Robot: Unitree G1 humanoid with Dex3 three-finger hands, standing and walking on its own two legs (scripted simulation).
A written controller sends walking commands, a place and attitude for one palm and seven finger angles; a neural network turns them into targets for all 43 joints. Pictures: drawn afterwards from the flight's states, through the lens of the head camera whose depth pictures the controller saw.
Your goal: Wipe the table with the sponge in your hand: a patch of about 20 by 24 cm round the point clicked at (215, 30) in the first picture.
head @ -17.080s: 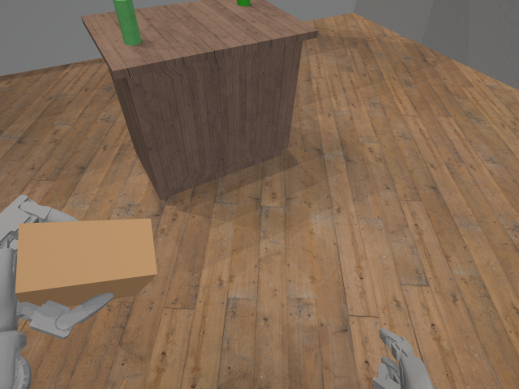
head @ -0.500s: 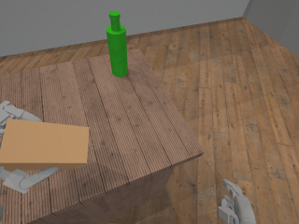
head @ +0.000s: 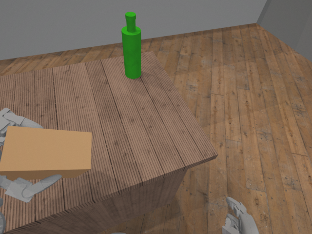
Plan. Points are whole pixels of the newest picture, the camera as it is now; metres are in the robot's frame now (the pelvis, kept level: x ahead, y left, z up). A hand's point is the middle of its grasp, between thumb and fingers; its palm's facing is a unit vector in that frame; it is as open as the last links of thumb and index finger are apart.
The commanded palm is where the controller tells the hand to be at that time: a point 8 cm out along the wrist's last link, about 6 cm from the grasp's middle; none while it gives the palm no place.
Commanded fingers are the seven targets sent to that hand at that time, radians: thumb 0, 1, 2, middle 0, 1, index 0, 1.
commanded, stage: shuffle to correct the standing spot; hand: left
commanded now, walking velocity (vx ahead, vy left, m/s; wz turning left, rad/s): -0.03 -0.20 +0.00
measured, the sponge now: (60, 156) +0.23 +0.21 +0.14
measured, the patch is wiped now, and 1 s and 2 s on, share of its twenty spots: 0.00 0.00 0.00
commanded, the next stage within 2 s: none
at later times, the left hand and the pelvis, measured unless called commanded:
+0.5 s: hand (48, 142) +0.24 +0.22 +0.17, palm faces +0.31 -0.85 -0.43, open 10.8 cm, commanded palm +0.18 +0.26 +0.18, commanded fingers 0.00 0.10 1.30 -1.20 -1.60 -1.20 -1.60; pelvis +0.02 -0.02 +0.00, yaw +0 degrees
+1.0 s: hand (41, 152) +0.22 +0.23 +0.17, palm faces +0.30 -0.84 -0.45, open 10.8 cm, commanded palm +0.17 +0.27 +0.18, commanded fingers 0.00 0.10 1.30 -1.20 -1.60 -1.20 -1.60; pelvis +0.00 -0.01 +0.00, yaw +0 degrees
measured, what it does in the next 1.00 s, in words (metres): stands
